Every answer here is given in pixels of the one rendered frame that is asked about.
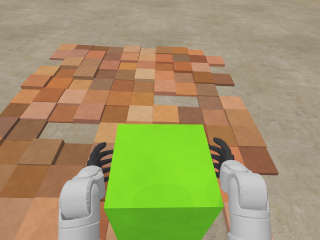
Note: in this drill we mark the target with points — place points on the left robot hand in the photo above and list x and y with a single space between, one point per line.
95 158

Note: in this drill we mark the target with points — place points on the left robot forearm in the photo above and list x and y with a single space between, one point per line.
79 205

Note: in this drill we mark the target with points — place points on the carton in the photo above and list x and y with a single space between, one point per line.
162 183

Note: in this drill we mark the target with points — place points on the right robot forearm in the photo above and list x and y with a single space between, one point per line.
248 202

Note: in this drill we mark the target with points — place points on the right robot hand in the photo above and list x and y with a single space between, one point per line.
224 154

